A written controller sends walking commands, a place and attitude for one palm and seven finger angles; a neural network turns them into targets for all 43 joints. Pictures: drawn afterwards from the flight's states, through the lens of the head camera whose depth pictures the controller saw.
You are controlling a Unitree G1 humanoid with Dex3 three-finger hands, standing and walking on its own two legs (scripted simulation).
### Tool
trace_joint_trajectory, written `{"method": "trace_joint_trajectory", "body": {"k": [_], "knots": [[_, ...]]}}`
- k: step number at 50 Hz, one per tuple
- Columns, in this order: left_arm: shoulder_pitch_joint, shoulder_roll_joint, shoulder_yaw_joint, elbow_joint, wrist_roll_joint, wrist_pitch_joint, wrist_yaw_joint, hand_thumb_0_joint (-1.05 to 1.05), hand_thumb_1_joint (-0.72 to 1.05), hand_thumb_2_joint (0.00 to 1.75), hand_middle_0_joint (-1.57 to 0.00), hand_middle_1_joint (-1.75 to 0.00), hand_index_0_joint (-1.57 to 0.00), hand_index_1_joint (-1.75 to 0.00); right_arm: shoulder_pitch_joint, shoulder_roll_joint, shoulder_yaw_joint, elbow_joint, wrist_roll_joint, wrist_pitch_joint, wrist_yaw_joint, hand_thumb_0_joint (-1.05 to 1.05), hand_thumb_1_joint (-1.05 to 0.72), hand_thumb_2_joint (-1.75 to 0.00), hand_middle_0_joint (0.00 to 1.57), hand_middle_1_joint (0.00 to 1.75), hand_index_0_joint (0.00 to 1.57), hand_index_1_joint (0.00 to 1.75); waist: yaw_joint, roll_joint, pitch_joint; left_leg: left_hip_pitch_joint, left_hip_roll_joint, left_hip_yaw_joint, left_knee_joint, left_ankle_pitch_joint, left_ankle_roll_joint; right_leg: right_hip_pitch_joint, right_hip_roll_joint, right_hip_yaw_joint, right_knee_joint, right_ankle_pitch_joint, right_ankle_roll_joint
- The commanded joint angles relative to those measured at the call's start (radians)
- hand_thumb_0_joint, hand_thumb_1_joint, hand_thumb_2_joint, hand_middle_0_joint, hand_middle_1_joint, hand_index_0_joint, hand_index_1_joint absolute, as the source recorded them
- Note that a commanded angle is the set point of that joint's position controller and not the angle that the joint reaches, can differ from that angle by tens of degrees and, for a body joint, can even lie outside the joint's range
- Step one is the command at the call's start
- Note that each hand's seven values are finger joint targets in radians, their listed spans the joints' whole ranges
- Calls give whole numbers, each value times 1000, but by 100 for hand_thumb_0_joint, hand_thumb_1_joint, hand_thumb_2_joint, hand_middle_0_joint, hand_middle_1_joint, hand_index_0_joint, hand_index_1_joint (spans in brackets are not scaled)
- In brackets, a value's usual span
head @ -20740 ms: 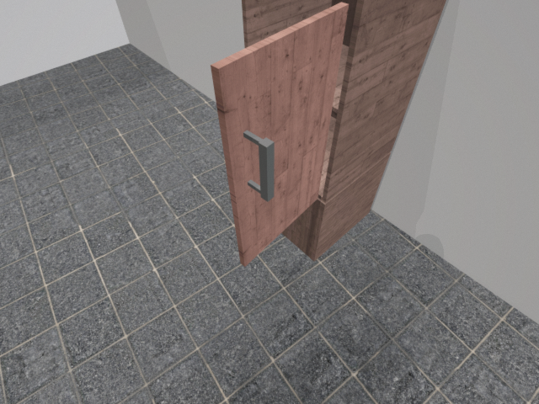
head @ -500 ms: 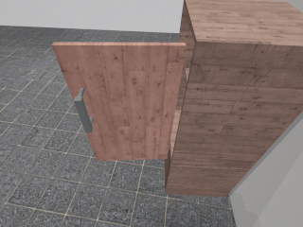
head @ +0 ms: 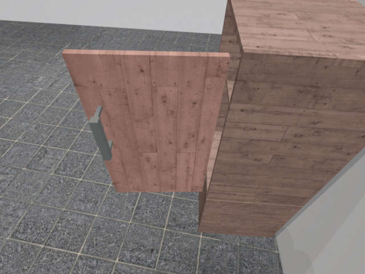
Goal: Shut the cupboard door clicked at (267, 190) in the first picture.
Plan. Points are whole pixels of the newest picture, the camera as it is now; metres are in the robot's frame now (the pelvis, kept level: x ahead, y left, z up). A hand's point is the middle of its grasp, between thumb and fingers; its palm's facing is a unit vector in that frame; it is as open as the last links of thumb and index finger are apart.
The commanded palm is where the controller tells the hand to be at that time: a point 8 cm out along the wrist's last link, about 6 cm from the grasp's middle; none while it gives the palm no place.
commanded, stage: look again from close up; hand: left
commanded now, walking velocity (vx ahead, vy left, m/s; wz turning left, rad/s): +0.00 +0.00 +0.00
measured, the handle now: (103, 134) +0.44 +0.24 +0.03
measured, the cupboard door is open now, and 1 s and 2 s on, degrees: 95 95 95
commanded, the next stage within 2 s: raise the hand and make a fist in 0.50 s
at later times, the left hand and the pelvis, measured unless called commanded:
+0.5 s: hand out of the picture -0.02 +0.17 -0.18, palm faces +0.03 -0.99 -0.14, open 7.4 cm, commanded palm none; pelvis +0.00 +0.02 +0.00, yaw +0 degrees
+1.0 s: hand (111, 268) +0.15 +0.16 -0.05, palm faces +0.05 -1.00 +0.03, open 6.3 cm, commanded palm +0.11 +0.23 -0.04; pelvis -0.03 +0.00 -0.08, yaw +6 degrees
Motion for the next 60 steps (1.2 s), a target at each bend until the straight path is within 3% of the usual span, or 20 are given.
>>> {"method": "trace_joint_trajectory", "body": {"k": [1, 28, 29, 30, 31, 32, 33, 34, 35, 37, 39, 40, 42, 44, 46, 48, 52, 55, 58, 60], "knots": [[68, 65, 15, -24, 3, -14, 1, 0, 90, 90, -20, -30, -20, -30, 72, -103, -21, -17, 7, -15, -9, 0, -90, -90, 20, 30, 20, 30, 2, -9, 40, -82, 152, -150, -125, 212, -36, 36, -101, 112, -58, 199, -44], [92, 35, 20, -8, 5, 2, 4, 0, 90, 90, -20, -30, -20, -30, 113, -103, -26, -6, 6, -16, -17, 0, -90, -90, 20, 30, 20, 30, 9, 7, 79, -81, 172, -196, -194, 208, -51, -10, -84, 84, -31, 95, -22], [91, 31, 21, -8, 6, 2, 4, 0, 90, 90, -20, -30, -20, -30, 115, -102, -28, -6, 5, -17, -18, 0, -90, -90, 20, 30, 20, 30, 7, 19, 75, -73, 172, -197, -190, 236, -56, -14, -85, 83, -25, 100, -22], [117, 93, 13, 35, 17, -16, 37, 0, 90, 90, -20, -30, -20, -30, 30, -158, -28, -89, 18, -24, -8, 0, -90, -90, 20, 30, 20, 30, 25, -27, 52, -110, 212, -178, -8, 686, -63, -35, -106, 63, -1, 261, -6], [-788, 569, 323, -1671, -78, -264, 65, 0, 90, 90, -20, -30, -20, -30, 175, -384, -90, -421, 20, -232, -77, 0, -90, -90, 20, 30, 20, 30, -212, 101, -417, 236, 195, -343, 1, 864, -121, -83, 29, -9, 267, 166, 22], [-121, 178, -5, -1398, -85, -191, 89, 0, 90, 90, -22, -32, -22, -32, 79, -253, -1, -352, 80, -334, -85, 0, -90, -90, 20, 30, 20, 30, -62, 402, -492, 343, 199, -341, -33, 704, -190, -253, 56, -15, 405, -183, -5], [122, -16, -76, -1329, -130, -42, 105, 0, 90, 90, -24, -34, -24, -34, 0, -224, -14, -387, 42, -372, -56, 0, -90, -90, 20, 30, 20, 30, -13, 442, -338, 125, 160, -311, -126, 575, -248, -261, 37, 10, 389, -199, -24], [128, -103, -173, -1167, -140, 13, 103, 0, 90, 90, -25, -36, -25, -36, 34, -189, -28, -338, 68, -408, -26, 0, -90, -90, 20, 30, 20, 30, -32, 218, -89, -43, 133, -272, -103, 475, -193, -315, 8, 9, 355, -157, -10], [30, -118, -195, -1195, -164, -21, 94, 0, 90, 90, -27, -38, -27, -38, 48, -240, -59, -367, 68, -425, -1, 0, -90, -90, 20, 30, 20, 30, -70, 86, 6, -129, 122, -261, -39, 369, -153, -313, -4, -11, 268, -142, -9], [24, -65, -117, -1088, -146, -124, 67, 0, 90, 90, -31, -42, -31, -42, 22, -259, -82, -450, 36, -439, 16, 0, -90, -90, 20, 30, 20, 30, -94, -183, 23, -290, 74, -264, 126, 145, -125, -344, 3, -34, 142, -96, -16], [266, -54, -32, -962, -165, -260, -24, 0, 90, 90, -35, -46, -35, -46, -14, -255, -91, -537, 23, -427, 47, 0, -90, -90, 20, 30, 20, 30, -17, -252, -77, -412, 30, -230, 241, 119, -132, -361, -4, -28, 187, -119, -35], [342, -36, 21, -980, -191, -346, -85, 0, 90, 90, -36, -48, -36, -48, -44, -261, -99, -580, 12, -408, 61, 0, -90, -90, 20, 30, 20, 30, 24, -221, -141, -463, 21, -217, 285, 140, -153, -368, -6, -30, 249, -103, -46], [356, 2, 72, -977, -234, -534, -220, 0, 90, 90, -40, -52, -40, -52, -105, -261, -118, -647, 6, -360, 73, 0, -90, -90, 20, 30, 20, 30, 47, -324, -133, -661, -5, -168, 390, -27, -161, -422, -12, 9, 339, -243, -54], [384, 117, 173, -1002, -213, -624, -273, 0, 90, 90, -44, -56, -44, -56, -158, -264, -132, -742, 14, -308, 80, 0, -90, -90, 20, 30, 20, 30, 90, -154, -135, -782, -29, -129, 453, -114, -119, -422, -24, 80, 402, -284, -70], [352, 137, 154, -1130, -186, -582, -261, 0, 90, 90, -47, -60, -47, -60, -193, -252, -119, -826, 26, -273, 80, 0, -90, -90, 20, 30, 20, 30, 114, 26, -207, -766, -30, -131, 436, -129, -100, -441, -6, 69, 460, -269, -72], [236, 162, 159, -1297, -189, -531, -223, 0, 90, 90, -51, -64, -51, -64, -183, -253, -114, -865, 32, -245, 66, 0, -90, -90, 20, 30, 20, 30, 101, 133, -294, -701, -1, -202, 408, -113, -128, -500, 20, 32, 533, -213, -75], [95, 136, 116, -1573, -232, -548, -171, 0, 90, 90, -58, -72, -58, -72, -95, -244, -101, -873, 26, -232, 34, 0, -90, -90, 20, 30, 20, 30, 0, 128, -386, -598, 25, -236, 495, 27, -100, -545, 37, 29, 520, -87, -53], [10, 114, 38, -1569, -235, -587, -217, 0, 90, 90, -64, -78, -64, -78, -79, -254, -83, -836, 21, -246, 14, 0, -90, -90, 20, 30, 20, 30, -70, 67, -345, -636, 30, -240, 567, -15, -67, -594, 37, 48, 497, -114, -39], [62, 138, 40, -1425, -240, -528, -299, 0, 90, 90, -69, -84, -69, -84, -84, -266, -70, -818, 32, -252, -3, 0, -90, -90, 20, 30, 20, 30, -72, 49, -286, -706, 28, -233, 575, -92, -49, -579, 35, 70, 451, -191, -37], [97, 188, 88, -1397, -243, -450, -333, 0, 90, 90, -73, -88, -73, -88, -82, -260, -68, -831, 45, -246, -9, 0, -90, -90, 20, 30, 20, 30, -40, 30, -332, -730, 23, -216, 560, -106, -44, -497, 19, 93, 412, -232, -31]]}}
